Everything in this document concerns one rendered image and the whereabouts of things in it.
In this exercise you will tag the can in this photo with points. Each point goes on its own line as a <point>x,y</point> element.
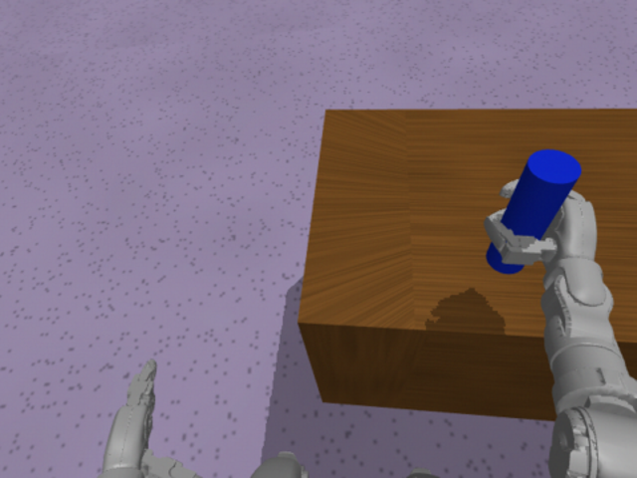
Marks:
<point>547,179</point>

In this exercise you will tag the left robot hand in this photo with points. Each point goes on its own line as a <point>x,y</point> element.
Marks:
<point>127,444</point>

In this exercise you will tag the right robot hand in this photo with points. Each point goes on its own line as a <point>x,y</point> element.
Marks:
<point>571,234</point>

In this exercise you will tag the right robot arm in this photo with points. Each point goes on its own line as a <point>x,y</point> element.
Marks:
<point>595,398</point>

